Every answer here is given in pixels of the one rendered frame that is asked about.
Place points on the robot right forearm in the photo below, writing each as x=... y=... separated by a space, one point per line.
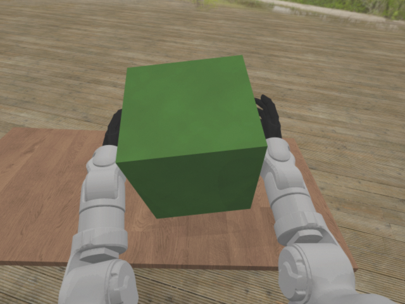
x=296 y=220

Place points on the robot left hand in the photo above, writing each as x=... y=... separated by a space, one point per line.
x=112 y=134

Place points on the robot left upper arm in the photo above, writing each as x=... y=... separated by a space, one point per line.
x=108 y=282

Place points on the robot left forearm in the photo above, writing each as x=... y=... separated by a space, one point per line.
x=101 y=227

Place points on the robot right upper arm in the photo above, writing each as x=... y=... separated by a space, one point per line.
x=320 y=273

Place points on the table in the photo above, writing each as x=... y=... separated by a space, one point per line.
x=41 y=177

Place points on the robot right hand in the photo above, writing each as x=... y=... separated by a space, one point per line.
x=269 y=117

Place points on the carton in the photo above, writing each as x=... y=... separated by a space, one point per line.
x=191 y=140

